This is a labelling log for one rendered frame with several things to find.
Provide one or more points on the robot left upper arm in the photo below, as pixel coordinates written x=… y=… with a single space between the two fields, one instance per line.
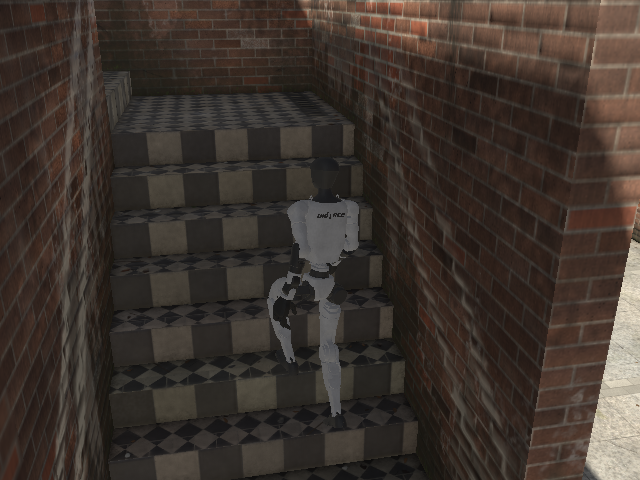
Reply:
x=296 y=213

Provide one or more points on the robot head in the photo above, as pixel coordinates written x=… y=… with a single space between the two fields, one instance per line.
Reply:
x=324 y=171

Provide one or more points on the robot right forearm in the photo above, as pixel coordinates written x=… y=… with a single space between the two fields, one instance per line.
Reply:
x=343 y=255

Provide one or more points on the robot left hand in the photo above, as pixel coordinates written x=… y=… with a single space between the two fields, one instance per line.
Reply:
x=281 y=309

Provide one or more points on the robot left thigh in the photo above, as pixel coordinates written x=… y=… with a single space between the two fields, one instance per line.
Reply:
x=276 y=289

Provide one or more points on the robot right upper arm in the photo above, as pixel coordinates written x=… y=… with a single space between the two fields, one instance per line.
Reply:
x=352 y=228

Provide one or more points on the robot left forearm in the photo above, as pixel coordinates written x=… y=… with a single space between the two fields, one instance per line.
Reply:
x=294 y=274

